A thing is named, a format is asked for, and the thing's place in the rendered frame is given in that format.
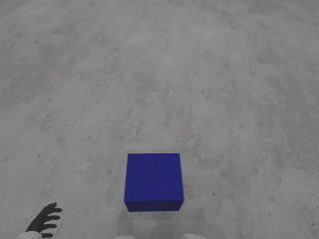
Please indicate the robot left hand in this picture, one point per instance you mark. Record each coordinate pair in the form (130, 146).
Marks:
(38, 223)

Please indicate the carton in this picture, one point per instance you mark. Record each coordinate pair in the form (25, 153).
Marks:
(153, 182)

